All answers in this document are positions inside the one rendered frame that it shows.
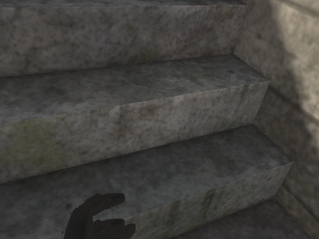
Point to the robot left hand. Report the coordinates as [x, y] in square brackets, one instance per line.
[82, 226]

